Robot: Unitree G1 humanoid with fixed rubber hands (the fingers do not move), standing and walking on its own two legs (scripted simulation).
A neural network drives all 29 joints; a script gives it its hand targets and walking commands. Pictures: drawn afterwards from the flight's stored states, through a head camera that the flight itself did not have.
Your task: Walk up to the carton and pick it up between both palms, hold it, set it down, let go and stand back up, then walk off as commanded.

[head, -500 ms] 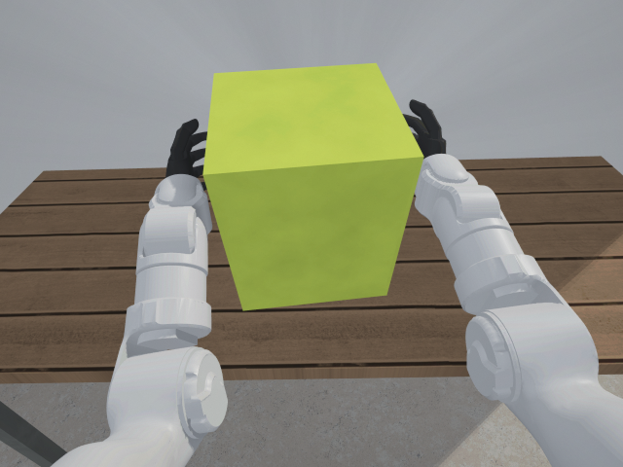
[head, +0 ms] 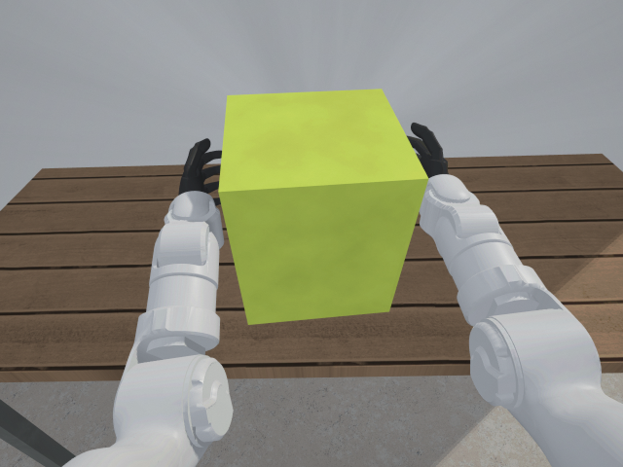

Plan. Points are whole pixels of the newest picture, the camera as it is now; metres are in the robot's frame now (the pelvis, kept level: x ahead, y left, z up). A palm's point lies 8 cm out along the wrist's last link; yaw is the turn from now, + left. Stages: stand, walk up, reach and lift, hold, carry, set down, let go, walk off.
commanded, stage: set down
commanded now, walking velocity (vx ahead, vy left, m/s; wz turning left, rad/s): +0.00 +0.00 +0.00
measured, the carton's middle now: (313, 210) +0.43 +0.01 +0.15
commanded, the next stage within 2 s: none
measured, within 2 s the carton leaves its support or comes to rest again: rests again in 1.58 s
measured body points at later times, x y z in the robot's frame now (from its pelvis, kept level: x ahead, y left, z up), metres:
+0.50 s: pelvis +0.01 +0.00 +0.00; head -0.02 +0.00 +0.45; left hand +0.42 +0.14 +0.17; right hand +0.44 -0.16 +0.18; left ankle +0.00 +0.13 -0.74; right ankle +0.03 -0.12 -0.74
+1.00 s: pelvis +0.02 +0.00 +0.00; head +0.00 +0.01 +0.45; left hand +0.43 +0.14 +0.14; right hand +0.45 -0.16 +0.16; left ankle +0.00 +0.13 -0.74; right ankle +0.03 -0.12 -0.74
